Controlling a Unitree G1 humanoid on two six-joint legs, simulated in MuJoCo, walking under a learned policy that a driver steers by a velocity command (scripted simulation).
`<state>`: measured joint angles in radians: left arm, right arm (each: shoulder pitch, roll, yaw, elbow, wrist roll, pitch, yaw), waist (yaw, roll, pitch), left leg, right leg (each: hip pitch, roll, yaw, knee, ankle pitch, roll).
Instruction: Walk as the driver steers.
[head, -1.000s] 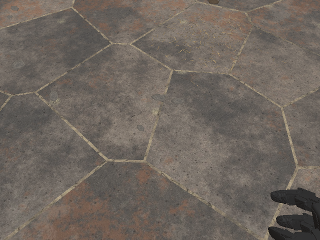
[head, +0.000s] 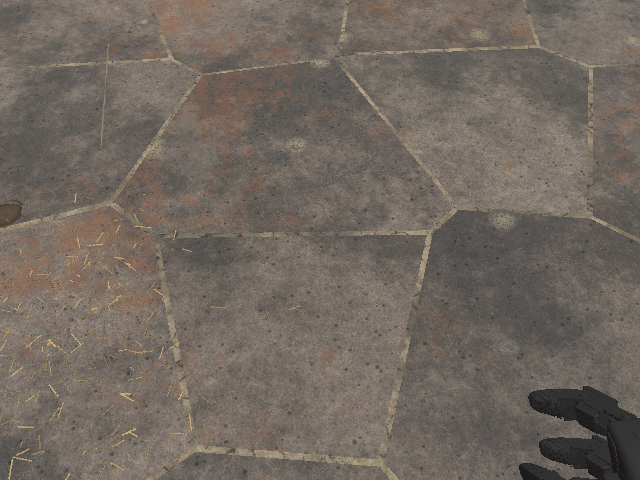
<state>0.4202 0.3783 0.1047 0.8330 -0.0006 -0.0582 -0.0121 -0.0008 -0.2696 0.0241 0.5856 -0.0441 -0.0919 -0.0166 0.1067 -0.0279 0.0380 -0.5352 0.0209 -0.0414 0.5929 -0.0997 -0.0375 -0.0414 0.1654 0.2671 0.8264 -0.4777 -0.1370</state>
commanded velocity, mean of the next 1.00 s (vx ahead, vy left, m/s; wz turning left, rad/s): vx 0.58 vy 0.00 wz -0.95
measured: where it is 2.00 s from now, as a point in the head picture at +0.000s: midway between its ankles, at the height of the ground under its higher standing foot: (480, 360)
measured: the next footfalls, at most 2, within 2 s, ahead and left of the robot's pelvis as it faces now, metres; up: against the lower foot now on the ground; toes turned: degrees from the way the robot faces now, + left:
right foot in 0.44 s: +0.53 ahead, -0.11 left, +0.00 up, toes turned -28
left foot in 0.84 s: +0.82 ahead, -0.14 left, +0.00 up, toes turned -54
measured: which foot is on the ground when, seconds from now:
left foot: down 0.00-0.42, up 0.44-0.82, down 0.84-1.00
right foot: up 0.00-0.42, down 0.44-0.84, up 0.86-1.00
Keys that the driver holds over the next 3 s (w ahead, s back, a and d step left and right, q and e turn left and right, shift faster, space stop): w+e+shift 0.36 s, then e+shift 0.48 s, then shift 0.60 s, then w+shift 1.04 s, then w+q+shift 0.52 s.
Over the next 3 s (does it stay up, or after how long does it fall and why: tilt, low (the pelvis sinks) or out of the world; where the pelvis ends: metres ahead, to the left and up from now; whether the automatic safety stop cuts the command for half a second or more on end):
stays up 1.19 -1.01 0.01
